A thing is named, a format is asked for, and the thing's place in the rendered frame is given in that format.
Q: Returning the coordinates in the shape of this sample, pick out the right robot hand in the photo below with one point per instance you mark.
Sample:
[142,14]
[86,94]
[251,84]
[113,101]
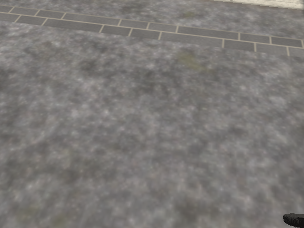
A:
[295,220]

